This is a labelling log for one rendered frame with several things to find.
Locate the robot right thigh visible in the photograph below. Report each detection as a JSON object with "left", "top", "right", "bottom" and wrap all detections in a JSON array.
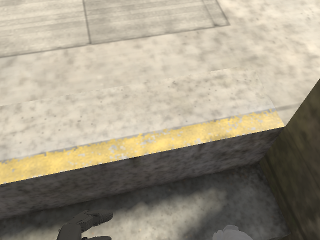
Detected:
[{"left": 212, "top": 229, "right": 253, "bottom": 240}]

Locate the robot left hand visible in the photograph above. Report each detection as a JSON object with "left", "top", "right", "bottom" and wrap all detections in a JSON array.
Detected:
[{"left": 56, "top": 209, "right": 113, "bottom": 240}]

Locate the right robot shin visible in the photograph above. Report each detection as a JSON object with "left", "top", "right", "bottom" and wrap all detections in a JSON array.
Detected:
[{"left": 222, "top": 225, "right": 239, "bottom": 233}]

